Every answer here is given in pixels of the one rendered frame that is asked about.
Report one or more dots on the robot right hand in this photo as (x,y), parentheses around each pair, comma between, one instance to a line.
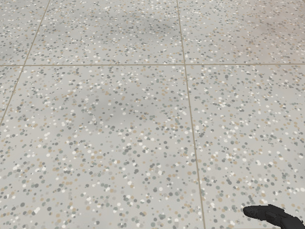
(274,215)

